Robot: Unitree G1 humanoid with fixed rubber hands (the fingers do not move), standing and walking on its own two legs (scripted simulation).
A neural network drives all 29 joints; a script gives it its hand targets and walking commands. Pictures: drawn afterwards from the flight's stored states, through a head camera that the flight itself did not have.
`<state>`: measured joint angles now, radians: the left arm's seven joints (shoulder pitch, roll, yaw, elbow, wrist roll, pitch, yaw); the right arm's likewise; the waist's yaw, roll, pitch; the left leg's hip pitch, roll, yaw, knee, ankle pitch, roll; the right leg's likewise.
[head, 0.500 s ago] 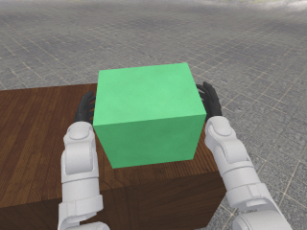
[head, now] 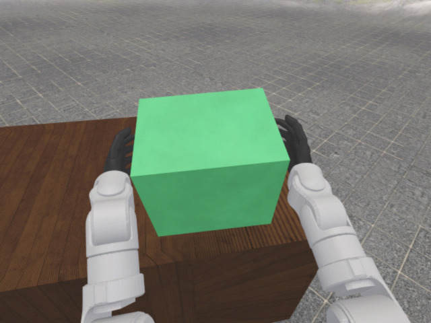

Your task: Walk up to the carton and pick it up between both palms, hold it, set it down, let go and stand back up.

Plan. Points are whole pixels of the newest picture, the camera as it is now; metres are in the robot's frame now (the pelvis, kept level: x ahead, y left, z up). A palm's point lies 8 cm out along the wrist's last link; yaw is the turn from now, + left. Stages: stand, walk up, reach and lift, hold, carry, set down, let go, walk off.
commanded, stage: hold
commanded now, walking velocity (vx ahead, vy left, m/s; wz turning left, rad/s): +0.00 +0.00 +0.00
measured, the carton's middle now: (208, 164) +0.38 +0.02 +0.15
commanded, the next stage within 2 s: set down in 0.02 s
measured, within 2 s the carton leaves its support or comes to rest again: neither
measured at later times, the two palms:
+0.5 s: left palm (121, 184) +0.35 +0.18 +0.13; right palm (288, 161) +0.38 -0.13 +0.16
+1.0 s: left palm (131, 189) +0.38 +0.17 +0.09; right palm (286, 166) +0.40 -0.14 +0.13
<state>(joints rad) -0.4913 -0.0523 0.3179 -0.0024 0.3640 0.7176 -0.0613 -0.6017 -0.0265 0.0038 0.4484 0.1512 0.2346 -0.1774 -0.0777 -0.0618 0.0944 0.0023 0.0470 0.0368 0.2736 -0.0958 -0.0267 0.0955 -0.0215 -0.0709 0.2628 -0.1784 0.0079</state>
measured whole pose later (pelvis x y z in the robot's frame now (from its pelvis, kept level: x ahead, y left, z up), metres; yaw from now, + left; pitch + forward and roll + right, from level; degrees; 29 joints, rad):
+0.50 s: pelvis +0.02 +0.00 +0.00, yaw +0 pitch -9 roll +0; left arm -0.44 -0.08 0.33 0.19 0.37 0.44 -0.06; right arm -0.56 0.03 -0.12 0.58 -0.04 -0.05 -0.09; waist -0.02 -0.06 0.08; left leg 0.01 0.04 0.04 0.25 -0.10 -0.03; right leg 0.09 -0.03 -0.08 0.27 -0.20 0.01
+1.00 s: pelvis +0.02 -0.01 +0.00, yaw -1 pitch -5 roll +0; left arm -0.49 -0.10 0.38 0.39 0.35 0.29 -0.02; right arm -0.61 0.01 -0.16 0.77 -0.08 -0.18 -0.09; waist 0.01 -0.05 0.08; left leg -0.04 0.05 0.06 0.24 -0.10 -0.04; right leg 0.03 -0.02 -0.07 0.25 -0.19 0.00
